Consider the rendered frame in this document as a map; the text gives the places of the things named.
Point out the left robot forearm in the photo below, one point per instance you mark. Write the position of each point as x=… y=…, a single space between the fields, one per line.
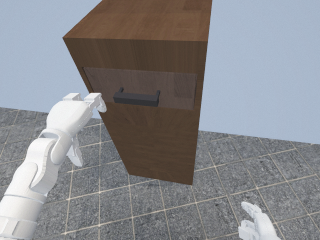
x=31 y=183

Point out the robot right hand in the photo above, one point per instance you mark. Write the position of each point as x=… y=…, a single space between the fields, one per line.
x=262 y=224

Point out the drawer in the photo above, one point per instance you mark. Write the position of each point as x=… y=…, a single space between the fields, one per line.
x=177 y=90

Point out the handle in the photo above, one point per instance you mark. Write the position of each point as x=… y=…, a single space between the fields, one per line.
x=136 y=99

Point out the robot left hand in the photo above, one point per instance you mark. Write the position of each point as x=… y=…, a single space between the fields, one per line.
x=71 y=115

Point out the cabinet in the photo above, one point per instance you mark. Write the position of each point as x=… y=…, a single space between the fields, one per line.
x=148 y=35

